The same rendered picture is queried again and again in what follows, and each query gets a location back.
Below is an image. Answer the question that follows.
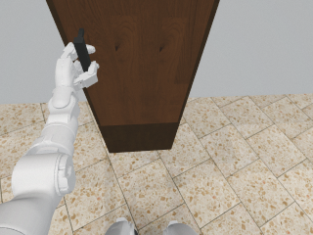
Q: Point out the robot left forearm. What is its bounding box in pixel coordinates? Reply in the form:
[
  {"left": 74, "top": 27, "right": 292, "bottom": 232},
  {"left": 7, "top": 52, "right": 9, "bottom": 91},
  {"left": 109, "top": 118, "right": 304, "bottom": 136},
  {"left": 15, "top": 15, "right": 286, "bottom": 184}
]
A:
[{"left": 11, "top": 86, "right": 80, "bottom": 195}]

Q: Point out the handle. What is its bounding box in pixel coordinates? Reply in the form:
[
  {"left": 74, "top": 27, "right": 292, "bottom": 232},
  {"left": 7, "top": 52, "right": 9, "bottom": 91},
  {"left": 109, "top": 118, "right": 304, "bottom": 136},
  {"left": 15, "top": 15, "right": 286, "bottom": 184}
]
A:
[{"left": 73, "top": 28, "right": 91, "bottom": 72}]

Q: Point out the robot shin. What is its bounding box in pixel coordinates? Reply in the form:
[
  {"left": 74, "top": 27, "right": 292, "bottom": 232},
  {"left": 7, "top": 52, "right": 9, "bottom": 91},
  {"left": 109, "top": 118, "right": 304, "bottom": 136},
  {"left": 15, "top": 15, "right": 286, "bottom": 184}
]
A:
[
  {"left": 167, "top": 220, "right": 178, "bottom": 227},
  {"left": 116, "top": 216, "right": 128, "bottom": 222}
]

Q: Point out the cupboard door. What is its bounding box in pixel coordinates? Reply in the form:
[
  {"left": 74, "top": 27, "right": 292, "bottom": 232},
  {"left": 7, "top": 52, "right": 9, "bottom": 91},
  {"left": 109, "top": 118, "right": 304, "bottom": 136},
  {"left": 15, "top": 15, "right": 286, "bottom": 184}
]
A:
[{"left": 53, "top": 0, "right": 214, "bottom": 126}]

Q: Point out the robot left hand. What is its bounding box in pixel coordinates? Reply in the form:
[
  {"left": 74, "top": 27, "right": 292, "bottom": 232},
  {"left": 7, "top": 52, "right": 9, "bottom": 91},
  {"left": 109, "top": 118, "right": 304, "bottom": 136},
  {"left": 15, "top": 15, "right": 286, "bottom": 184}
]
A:
[{"left": 55, "top": 42, "right": 100, "bottom": 93}]

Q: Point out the left robot upper arm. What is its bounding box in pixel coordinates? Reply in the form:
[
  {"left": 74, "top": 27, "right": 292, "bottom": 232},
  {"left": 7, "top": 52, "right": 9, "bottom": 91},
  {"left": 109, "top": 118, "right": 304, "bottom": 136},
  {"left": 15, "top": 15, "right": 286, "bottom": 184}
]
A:
[{"left": 0, "top": 152, "right": 76, "bottom": 235}]

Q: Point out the robot left shin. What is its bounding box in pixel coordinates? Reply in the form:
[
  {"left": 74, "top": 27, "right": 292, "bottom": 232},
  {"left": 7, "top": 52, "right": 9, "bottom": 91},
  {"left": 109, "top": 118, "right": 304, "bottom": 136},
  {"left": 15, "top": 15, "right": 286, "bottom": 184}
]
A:
[{"left": 116, "top": 216, "right": 128, "bottom": 222}]

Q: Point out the robot right shin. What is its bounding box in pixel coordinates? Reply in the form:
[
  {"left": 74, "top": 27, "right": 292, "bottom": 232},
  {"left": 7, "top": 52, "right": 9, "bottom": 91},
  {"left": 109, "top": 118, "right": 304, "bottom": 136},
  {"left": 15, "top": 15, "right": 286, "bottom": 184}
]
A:
[{"left": 167, "top": 220, "right": 178, "bottom": 227}]

